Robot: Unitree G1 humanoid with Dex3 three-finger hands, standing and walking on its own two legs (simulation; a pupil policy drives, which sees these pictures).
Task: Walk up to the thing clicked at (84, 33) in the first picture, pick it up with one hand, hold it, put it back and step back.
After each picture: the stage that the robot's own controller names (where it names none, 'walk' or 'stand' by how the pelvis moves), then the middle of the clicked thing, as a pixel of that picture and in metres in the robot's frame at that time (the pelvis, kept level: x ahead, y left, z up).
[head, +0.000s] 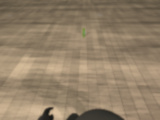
stand; (83, 32) +2.12 +0.24 -0.65
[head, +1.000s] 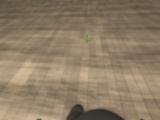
walk; (86, 38) +2.00 +0.29 -0.66
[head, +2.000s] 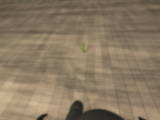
walk; (83, 48) +1.41 +0.26 -0.65
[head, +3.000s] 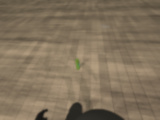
walk; (77, 64) +0.94 +0.28 -0.65
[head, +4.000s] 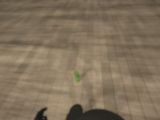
walk; (77, 77) +0.63 +0.23 -0.64
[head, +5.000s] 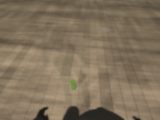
stand; (73, 85) +0.48 +0.19 -0.64
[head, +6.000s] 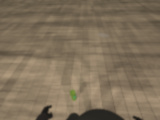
stand; (73, 95) +0.39 +0.22 -0.65
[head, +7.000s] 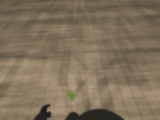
stand; (71, 96) +0.35 +0.23 -0.64
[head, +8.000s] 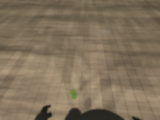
stand; (73, 94) +0.36 +0.19 -0.65
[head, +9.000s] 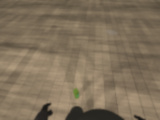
stand; (76, 93) +0.37 +0.17 -0.64
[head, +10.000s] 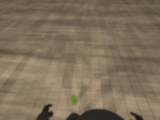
stand; (73, 100) +0.32 +0.18 -0.66
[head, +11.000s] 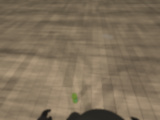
stand; (74, 98) +0.35 +0.18 -0.66
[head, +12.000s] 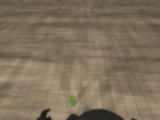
stand; (72, 101) +0.32 +0.19 -0.66
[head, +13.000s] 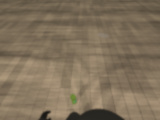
stand; (73, 99) +0.33 +0.18 -0.65
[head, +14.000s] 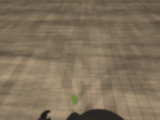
stand; (74, 100) +0.33 +0.17 -0.66
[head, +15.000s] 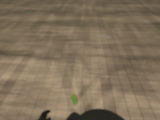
stand; (74, 99) +0.33 +0.18 -0.66
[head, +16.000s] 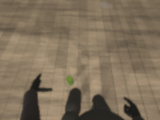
go down; (70, 81) +0.36 +0.19 -0.50
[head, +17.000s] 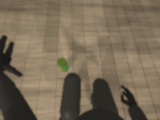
go down; (63, 65) +0.40 +0.25 -0.29
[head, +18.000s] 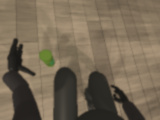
close in; (48, 60) +0.37 +0.29 -0.19
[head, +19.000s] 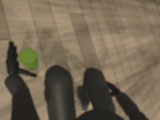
close; (31, 61) +0.34 +0.31 -0.15
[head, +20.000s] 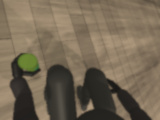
lift; (31, 64) +0.32 +0.31 -0.15
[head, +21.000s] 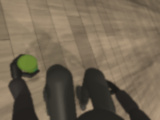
lift; (30, 66) +0.32 +0.31 -0.15
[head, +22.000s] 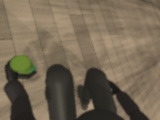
lift; (26, 67) +0.30 +0.33 -0.15
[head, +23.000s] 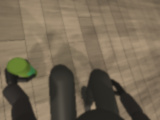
lift; (26, 70) +0.27 +0.36 -0.14
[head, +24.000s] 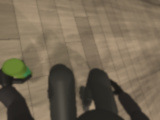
lift; (21, 71) +0.26 +0.37 -0.15
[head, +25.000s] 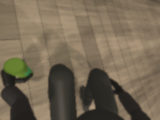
lift; (22, 71) +0.27 +0.36 -0.15
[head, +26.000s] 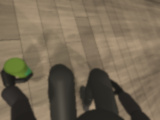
lift; (22, 71) +0.27 +0.37 -0.15
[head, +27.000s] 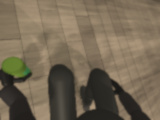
lift; (21, 70) +0.27 +0.37 -0.15
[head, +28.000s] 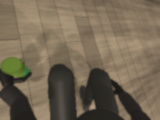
lift; (20, 70) +0.27 +0.37 -0.15
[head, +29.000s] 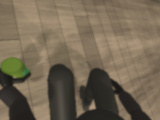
lift; (20, 71) +0.27 +0.37 -0.15
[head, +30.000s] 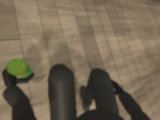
lift; (23, 71) +0.27 +0.36 -0.15
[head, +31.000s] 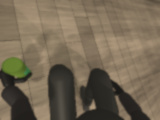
lift; (21, 71) +0.27 +0.37 -0.15
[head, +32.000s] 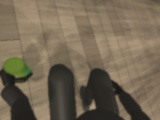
lift; (22, 70) +0.27 +0.37 -0.15
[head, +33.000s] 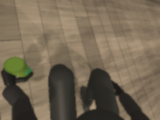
lift; (22, 70) +0.27 +0.37 -0.15
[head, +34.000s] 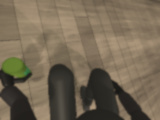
lift; (21, 70) +0.27 +0.37 -0.15
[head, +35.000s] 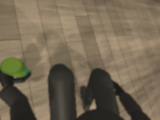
lift; (20, 70) +0.26 +0.38 -0.15
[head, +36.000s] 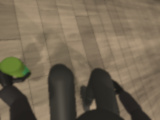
lift; (20, 70) +0.27 +0.38 -0.15
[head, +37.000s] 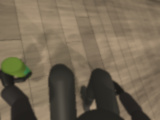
lift; (21, 70) +0.27 +0.38 -0.15
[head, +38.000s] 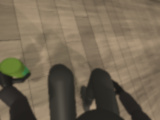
lift; (19, 71) +0.26 +0.38 -0.15
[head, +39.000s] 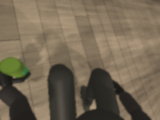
lift; (19, 70) +0.26 +0.38 -0.15
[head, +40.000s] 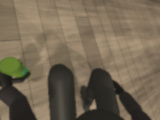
lift; (19, 70) +0.26 +0.38 -0.15
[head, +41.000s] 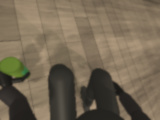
lift; (19, 70) +0.27 +0.38 -0.14
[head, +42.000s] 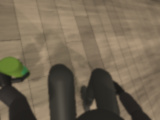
lift; (18, 70) +0.26 +0.39 -0.15
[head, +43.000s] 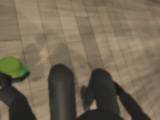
lift; (18, 70) +0.26 +0.39 -0.14
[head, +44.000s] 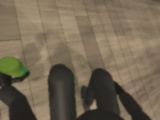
lift; (18, 70) +0.26 +0.39 -0.14
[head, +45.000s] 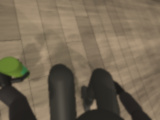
lift; (18, 70) +0.26 +0.39 -0.14
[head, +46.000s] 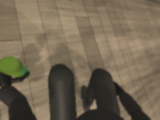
lift; (18, 70) +0.26 +0.39 -0.14
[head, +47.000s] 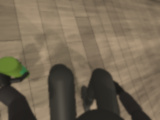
lift; (17, 70) +0.26 +0.39 -0.14
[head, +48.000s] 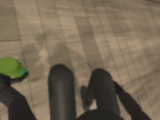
lift; (17, 70) +0.26 +0.39 -0.14
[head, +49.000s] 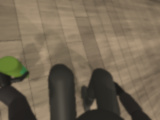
lift; (17, 70) +0.26 +0.39 -0.14
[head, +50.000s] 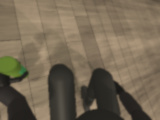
lift; (16, 70) +0.26 +0.39 -0.14
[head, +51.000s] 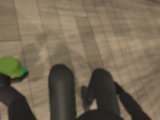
lift; (17, 70) +0.26 +0.39 -0.14
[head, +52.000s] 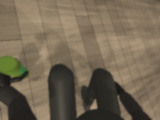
lift; (17, 70) +0.26 +0.40 -0.14
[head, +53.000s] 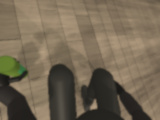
lift; (15, 69) +0.26 +0.40 -0.14
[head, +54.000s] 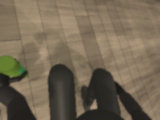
lift; (15, 70) +0.26 +0.40 -0.14
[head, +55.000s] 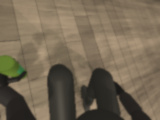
lift; (14, 70) +0.26 +0.40 -0.14
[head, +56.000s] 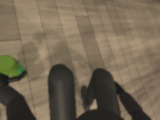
lift; (15, 69) +0.26 +0.40 -0.14
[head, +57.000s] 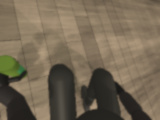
lift; (15, 69) +0.26 +0.40 -0.14
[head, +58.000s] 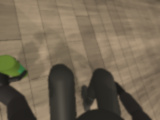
lift; (15, 69) +0.26 +0.40 -0.14
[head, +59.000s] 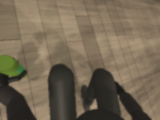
lift; (14, 69) +0.26 +0.40 -0.14
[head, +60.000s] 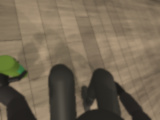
lift; (15, 69) +0.26 +0.40 -0.14
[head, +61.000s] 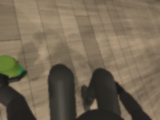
lift; (14, 69) +0.26 +0.40 -0.14
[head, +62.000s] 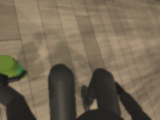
lift; (14, 69) +0.26 +0.41 -0.14
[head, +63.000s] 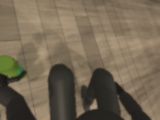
lift; (14, 70) +0.26 +0.41 -0.14
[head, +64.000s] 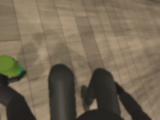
lift; (14, 70) +0.26 +0.41 -0.14
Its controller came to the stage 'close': yes
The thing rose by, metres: 0.04
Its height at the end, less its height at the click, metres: +0.00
